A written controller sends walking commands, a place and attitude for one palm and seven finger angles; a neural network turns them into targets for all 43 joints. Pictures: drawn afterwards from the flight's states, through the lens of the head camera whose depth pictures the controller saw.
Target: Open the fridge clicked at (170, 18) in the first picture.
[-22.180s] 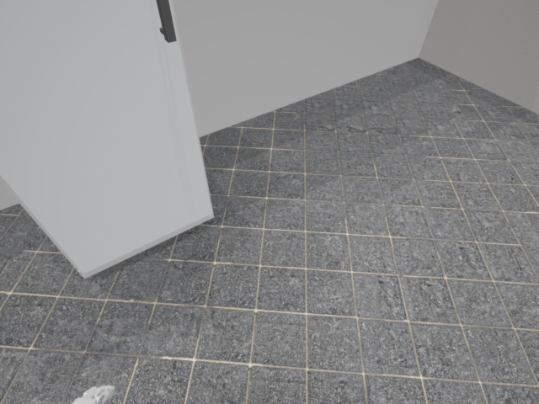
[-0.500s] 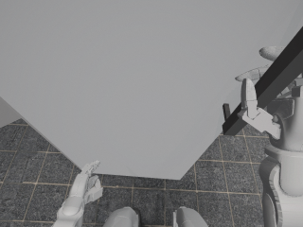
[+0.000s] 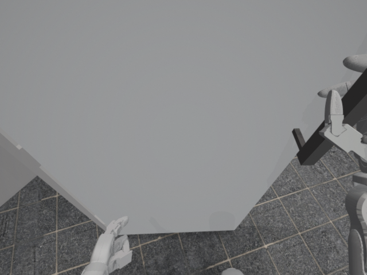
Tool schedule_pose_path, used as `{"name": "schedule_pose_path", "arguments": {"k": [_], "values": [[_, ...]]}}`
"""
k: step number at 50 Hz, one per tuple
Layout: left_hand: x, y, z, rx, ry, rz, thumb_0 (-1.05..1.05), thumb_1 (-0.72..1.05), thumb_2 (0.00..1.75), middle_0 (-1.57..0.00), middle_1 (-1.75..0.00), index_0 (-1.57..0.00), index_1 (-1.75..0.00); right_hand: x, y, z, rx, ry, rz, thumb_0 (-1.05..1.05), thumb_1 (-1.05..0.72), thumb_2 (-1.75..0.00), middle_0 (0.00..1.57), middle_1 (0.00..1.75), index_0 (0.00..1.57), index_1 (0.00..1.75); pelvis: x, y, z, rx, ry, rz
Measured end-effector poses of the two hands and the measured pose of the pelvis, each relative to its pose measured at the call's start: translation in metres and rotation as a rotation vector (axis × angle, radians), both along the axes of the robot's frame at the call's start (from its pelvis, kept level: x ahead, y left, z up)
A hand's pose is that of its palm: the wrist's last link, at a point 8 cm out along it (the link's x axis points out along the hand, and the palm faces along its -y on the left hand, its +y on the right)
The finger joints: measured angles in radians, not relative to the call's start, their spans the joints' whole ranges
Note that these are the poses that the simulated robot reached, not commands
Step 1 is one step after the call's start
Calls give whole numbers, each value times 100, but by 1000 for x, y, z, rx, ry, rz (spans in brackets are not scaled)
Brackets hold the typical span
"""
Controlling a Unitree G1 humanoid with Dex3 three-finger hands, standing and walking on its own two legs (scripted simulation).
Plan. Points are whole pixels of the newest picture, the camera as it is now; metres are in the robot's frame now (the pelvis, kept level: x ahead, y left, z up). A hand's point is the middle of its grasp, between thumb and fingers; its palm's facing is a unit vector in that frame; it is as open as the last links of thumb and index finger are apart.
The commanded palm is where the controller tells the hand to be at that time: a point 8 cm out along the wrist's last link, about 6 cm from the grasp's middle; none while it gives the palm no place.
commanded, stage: walk backward, drawing the door open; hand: right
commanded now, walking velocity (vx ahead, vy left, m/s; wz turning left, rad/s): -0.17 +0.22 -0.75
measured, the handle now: (345, 92) +0.32 -0.20 +0.27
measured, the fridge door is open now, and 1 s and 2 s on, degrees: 53 72 72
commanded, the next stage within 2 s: stop walking and hold the door back in 0.48 s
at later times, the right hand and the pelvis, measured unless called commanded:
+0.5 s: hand (356, 225) +0.16 -0.15 +0.25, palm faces +0.47 +0.86 -0.20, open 6.9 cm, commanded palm +0.11 -0.19 +0.24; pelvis -0.07 +0.11 +0.02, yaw -18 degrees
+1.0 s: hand (356, 257) +0.13 -0.14 +0.25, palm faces +0.60 +0.79 -0.12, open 5.9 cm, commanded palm +0.10 -0.18 +0.22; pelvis -0.15 +0.19 +0.00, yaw -28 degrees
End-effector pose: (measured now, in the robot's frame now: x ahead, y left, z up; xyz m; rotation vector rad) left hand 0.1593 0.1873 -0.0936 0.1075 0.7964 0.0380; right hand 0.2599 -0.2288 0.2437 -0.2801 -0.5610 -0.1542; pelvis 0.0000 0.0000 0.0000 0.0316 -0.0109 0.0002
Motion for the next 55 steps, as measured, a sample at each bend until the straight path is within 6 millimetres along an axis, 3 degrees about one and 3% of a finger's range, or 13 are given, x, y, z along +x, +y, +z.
{"name": "schedule_pose_path", "arguments": {"k": [3,7,12,15,21,26,30,34,40,45,50,55], "values": [[1,29,-4,30,4,-10,2,90,89,-21,-30,-20,-30,-18,4,1,-28,20,-85,-19,-63,-87,46,140,14,124,-15,16,1,-2,-10,-35],[-1,64,12,110,2,-1,2,90,89,-20,-30,-20,-30,-42,8,2,-19,32,-139,-17,-63,-88,46,140,15,124,-27,33,9,-46,-7,-88],[-2,89,28,216,-28,-37,2,90,90,-20,-30,-19,-30,-69,11,0,-10,-4,-143,-20,-59,-88,46,140,19,124,-39,47,6,-34,30,-172],[-3,94,28,230,-59,-52,2,90,90,-20,-30,-19,-30,-85,12,-1,-13,-40,-125,-27,-56,-88,46,140,20,124,-50,55,-3,-24,27,-203],[-20,75,32,138,-15,-192,2,90,90,-20,-30,-19,-30,-119,24,0,8,-3,-205,-20,-57,-89,46,140,21,125,-67,86,18,33,-2,-291],[-27,69,25,61,-12,-291,2,90,90,-20,-30,-20,-30,-147,38,2,28,28,-307,-14,-59,-89,46,140,22,126,-76,117,20,47,-5,-328],[-23,78,13,13,-35,-361,2,90,89,-21,-30,-20,-30,-170,51,2,18,31,-420,-15,-60,-87,46,140,21,126,-80,150,11,27,0,-357],[-14,104,2,34,-33,-405,2,90,89,-21,-30,-20,-30,-188,61,2,-2,38,-511,-20,-61,-86,46,140,19,123,-89,174,5,-8,-3,-373],[-12,151,16,164,-27,-407,2,90,89,-21,-30,-20,-30,-192,66,4,50,62,-542,-17,-61,-86,46,140,28,130,-105,191,15,-81,-5,-438],[-19,175,32,242,-56,-395,2,90,90,-20,-30,-20,-30,-185,64,5,105,76,-513,-13,-62,-85,46,140,34,135,-125,194,16,-84,13,-471],[-41,179,34,276,-85,-369,2,90,90,-20,-30,-19,-30,-175,58,4,141,57,-446,-11,-63,-85,46,140,37,138,-150,188,5,-47,14,-483],[-87,162,22,192,1,-374,1,90,90,-20,-30,-19,-30,-167,55,8,146,109,-438,-10,-64,-84,46,140,37,139,-162,193,13,-13,-15,-492]]}}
